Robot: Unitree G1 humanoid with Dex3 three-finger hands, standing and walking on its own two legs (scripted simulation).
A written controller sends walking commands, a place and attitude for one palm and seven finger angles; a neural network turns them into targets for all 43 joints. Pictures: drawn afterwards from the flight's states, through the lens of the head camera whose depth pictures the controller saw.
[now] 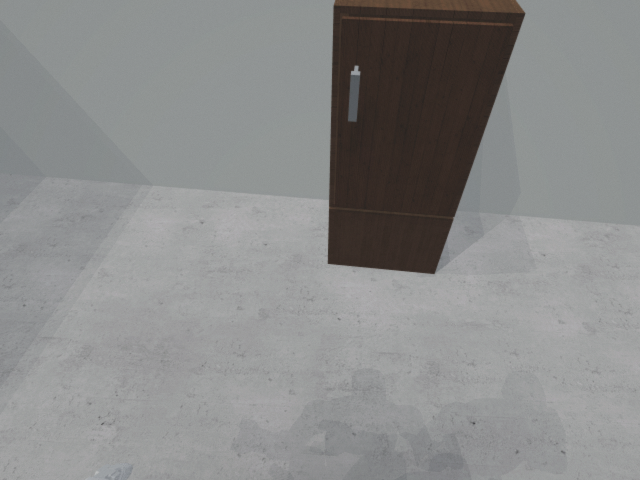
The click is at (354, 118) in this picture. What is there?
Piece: cupboard door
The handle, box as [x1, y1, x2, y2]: [348, 66, 359, 121]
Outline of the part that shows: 358,66 355,66 354,70 351,71 348,112 348,120 350,121 356,121 359,83 359,71 357,70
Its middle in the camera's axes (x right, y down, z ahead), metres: +0.09 -0.38 +1.01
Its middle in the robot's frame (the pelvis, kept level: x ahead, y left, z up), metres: +1.02 -0.04 +0.00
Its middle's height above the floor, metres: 0.77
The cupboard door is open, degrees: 0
